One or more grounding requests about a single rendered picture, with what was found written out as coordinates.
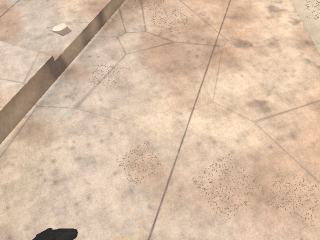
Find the robot left hand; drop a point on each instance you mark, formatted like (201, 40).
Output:
(57, 234)

